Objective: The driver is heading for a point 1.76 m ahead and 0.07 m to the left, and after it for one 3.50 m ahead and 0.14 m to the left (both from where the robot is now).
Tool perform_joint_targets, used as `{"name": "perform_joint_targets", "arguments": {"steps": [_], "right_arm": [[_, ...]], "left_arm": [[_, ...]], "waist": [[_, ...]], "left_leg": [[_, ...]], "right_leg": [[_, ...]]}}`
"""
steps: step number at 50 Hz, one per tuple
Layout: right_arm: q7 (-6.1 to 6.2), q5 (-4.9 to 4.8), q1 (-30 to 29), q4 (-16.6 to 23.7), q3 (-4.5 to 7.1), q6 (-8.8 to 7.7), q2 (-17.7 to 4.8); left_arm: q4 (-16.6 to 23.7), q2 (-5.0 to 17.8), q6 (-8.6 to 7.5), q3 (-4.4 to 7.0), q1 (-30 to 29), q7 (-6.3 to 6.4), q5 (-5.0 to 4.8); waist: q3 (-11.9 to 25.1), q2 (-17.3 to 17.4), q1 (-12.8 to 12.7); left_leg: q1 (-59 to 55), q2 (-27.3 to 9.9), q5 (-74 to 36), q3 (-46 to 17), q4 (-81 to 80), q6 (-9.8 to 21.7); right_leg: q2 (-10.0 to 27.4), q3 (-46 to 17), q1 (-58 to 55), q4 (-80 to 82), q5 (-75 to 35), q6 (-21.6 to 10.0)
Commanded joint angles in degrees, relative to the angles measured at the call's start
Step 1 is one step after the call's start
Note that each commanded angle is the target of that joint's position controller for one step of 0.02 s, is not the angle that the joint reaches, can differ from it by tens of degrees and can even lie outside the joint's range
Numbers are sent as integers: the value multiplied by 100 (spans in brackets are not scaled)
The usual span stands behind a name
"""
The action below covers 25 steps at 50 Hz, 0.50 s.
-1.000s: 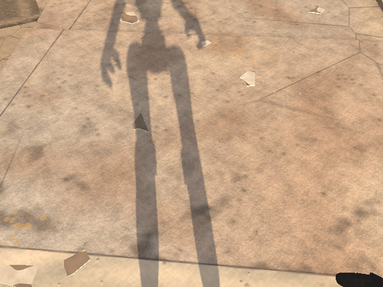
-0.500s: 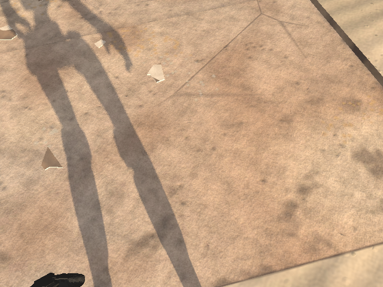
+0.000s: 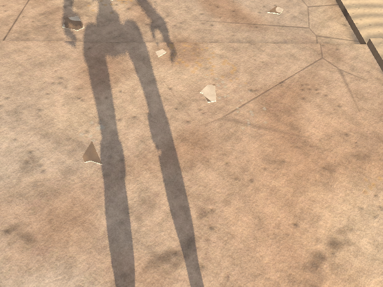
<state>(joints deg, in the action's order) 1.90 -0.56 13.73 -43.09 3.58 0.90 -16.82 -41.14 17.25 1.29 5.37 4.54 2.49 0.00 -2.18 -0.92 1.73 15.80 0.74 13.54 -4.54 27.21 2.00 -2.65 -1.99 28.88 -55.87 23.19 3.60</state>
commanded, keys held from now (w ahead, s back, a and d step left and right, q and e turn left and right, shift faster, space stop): q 0.38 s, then no key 0.08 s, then e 0.54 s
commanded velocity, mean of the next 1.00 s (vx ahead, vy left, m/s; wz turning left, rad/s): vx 0.00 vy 0.00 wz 0.14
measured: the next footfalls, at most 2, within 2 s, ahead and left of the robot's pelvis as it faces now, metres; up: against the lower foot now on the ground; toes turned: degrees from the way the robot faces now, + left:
right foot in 0.20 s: +0.07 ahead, -0.14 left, +0.00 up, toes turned +12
left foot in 0.58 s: +0.00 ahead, +0.13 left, +0.00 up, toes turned +16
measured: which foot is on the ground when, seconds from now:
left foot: down 0.00-0.20, up 0.22-0.56, down 0.58-1.00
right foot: up 0.00-0.18, down 0.20-0.60, up 0.62-0.98, down 1.00-1.00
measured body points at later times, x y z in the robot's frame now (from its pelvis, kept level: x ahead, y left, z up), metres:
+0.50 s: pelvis +0.00 -0.03 +0.00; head +0.04 -0.02 +0.45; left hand +0.05 +0.28 -0.10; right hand +0.23 -0.25 -0.10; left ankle -0.04 +0.11 -0.70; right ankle +0.03 -0.14 -0.74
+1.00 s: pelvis +0.00 -0.03 -0.02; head +0.03 -0.05 +0.43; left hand +0.09 +0.28 -0.11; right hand +0.19 -0.29 -0.13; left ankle -0.03 +0.12 -0.74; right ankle +0.00 -0.12 -0.75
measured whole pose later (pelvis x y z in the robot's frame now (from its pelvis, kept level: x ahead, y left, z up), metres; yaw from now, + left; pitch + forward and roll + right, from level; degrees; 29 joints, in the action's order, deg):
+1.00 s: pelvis +0.00 -0.03 -0.02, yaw +5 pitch +1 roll +2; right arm 1.9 -0.5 6.2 -40.6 4.7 1.6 -17.3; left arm -41.5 18.2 3.6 4.6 11.0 -1.0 -1.1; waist -3.5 1.7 -0.7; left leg 15.2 -5.9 19.2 9.1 35.1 -2.0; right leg 1.4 3.4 17.2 -36.2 17.8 -1.1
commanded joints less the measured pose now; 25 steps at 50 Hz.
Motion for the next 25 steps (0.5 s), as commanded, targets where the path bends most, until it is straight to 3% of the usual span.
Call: {"name": "perform_joint_targets", "arguments": {"steps": [1,6,8,9,10,11,12,13,15,17,20,23,25], "right_arm": [[91,-35,-87,443,295,13,-1018],[31,-60,-328,630,354,126,-1108],[37,-136,-570,718,345,161,-1063],[58,-151,-622,769,320,169,-973],[62,-73,-466,806,253,165,-735],[25,-25,-122,884,187,113,-461],[18,28,-133,871,329,45,-931],[5,-33,-118,756,457,54,-1264],[27,-35,-33,597,473,181,-1105],[-14,-64,-191,721,392,222,-828],[-62,-82,-646,1009,277,187,-588],[-126,1,-682,1108,166,162,-418],[-133,22,-599,1070,140,155,-406]], "left_arm": [[459,156,-143,-12,-363,-37,-50],[393,356,-209,32,-137,-151,-107],[292,391,-267,70,193,-200,-98],[217,471,-288,112,382,-204,-71],[218,783,-278,194,569,-173,13],[283,1245,-215,269,424,-138,127],[337,1047,-246,228,427,-162,259],[427,728,-282,127,162,-149,232],[483,457,-281,44,-231,-105,68],[427,489,-239,24,-110,-36,54],[313,621,-166,69,342,39,91],[282,850,-128,129,307,-27,35],[217,862,-127,105,324,-112,-24]], "waist": [[851,868,21],[767,1154,-2],[758,1136,-223],[783,1031,-298],[968,419,-232],[827,-1207,109],[812,-1248,-64],[646,-735,8],[393,-579,85],[290,-665,-33],[452,-777,-356],[638,-838,-374],[664,-897,-360]], "left_leg": [[-1353,-1206,-2885,-1426,-388,1011],[-851,-1115,-2499,-1988,-380,1021],[-697,-906,-2121,-2115,-192,809],[-409,-710,-1569,-2059,-29,595],[267,-365,-350,-1716,668,302],[1523,622,1943,-674,1781,-88],[1861,347,2504,-505,3140,-360],[1833,153,2105,-545,3806,-445],[1950,56,1400,-395,4223,-628],[1982,12,1005,-131,4181,-761],[2054,-150,907,71,3336,-857],[1271,-234,1117,287,2328,-763],[650,-144,1108,436,1617,-664]], "right_leg": [[46,-170,297,825,-190,101],[-101,-156,-637,1998,-247,34],[-109,-91,-1212,3092,-941,-85],[56,-113,-1741,3624,-1561,-187],[930,-791,-2517,3696,-1973,-503],[2142,-2150,-2913,3691,-3504,-1319],[2797,-2745,-2527,3829,-3628,-2032],[2497,-2225,-2282,3838,-3284,-1979],[1830,-1249,-2121,3785,-2728,-1539],[1619,-733,-2068,3840,-2922,-1545],[1747,-570,-2636,3827,-3172,-1709],[1823,-356,-2517,3730,-3394,-1746],[1787,-371,-2277,3648,-3481,-1749]]}}
Velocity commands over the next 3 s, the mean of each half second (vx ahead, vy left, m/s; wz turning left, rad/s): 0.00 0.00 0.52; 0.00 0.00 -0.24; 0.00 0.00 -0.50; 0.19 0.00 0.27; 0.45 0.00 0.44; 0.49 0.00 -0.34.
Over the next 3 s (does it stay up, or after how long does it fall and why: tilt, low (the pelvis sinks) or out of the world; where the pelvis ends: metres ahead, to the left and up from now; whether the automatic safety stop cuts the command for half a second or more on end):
stays up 0.67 0.10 0.00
